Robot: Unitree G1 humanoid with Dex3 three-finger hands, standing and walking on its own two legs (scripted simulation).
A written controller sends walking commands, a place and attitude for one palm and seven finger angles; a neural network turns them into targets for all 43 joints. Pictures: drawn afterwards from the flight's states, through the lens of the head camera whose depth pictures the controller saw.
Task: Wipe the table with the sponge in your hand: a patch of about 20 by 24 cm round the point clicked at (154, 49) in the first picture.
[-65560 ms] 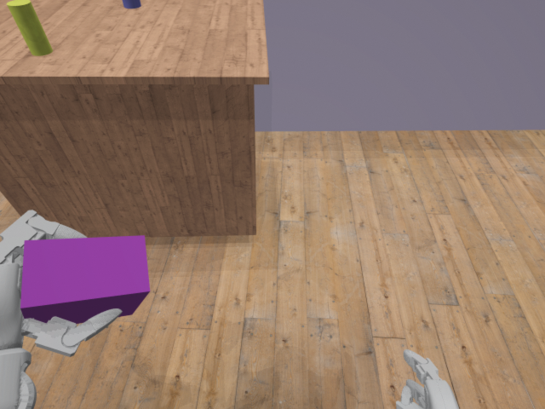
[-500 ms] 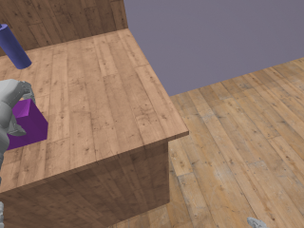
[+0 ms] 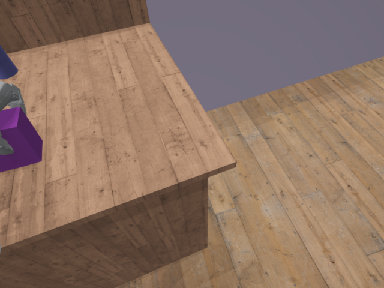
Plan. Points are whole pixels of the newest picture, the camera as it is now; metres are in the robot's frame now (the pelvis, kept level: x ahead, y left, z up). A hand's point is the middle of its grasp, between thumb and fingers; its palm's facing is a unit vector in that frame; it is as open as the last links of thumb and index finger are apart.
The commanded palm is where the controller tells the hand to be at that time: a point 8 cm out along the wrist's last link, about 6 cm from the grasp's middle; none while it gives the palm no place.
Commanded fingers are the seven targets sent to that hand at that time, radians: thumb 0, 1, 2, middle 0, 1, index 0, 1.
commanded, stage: wipe forward along the first lane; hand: left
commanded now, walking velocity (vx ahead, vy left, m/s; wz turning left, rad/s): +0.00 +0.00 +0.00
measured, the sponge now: (5, 147) +0.36 +0.41 +0.11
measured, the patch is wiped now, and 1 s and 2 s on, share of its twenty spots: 1.00 1.00 1.00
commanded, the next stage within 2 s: slide across to the middle lane in 0.24 s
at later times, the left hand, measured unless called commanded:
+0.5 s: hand (3, 109) +0.41 +0.41 +0.16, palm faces -0.16 +0.04 -0.99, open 10.2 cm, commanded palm +0.41 +0.40 +0.20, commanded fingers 0.00 0.10 1.30 -1.20 -1.60 -1.20 -1.60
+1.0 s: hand (37, 95) +0.45 +0.35 +0.17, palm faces -0.04 +0.02 -1.00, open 10.2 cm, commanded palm +0.43 +0.35 +0.23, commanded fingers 0.00 0.10 1.30 -1.20 -1.60 -1.20 -1.60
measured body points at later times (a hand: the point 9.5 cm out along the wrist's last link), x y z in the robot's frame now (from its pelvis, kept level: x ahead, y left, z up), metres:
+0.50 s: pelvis +0.02 +0.02 +0.00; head +0.07 +0.00 +0.45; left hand +0.42 +0.41 +0.22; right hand +0.07 -0.27 -0.13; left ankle +0.02 +0.09 -0.73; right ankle -0.01 -0.07 -0.73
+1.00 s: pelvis +0.03 +0.04 +0.01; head +0.08 +0.01 +0.46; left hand +0.45 +0.35 +0.22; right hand +0.16 -0.22 -0.13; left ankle +0.02 +0.09 -0.73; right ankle -0.01 -0.07 -0.73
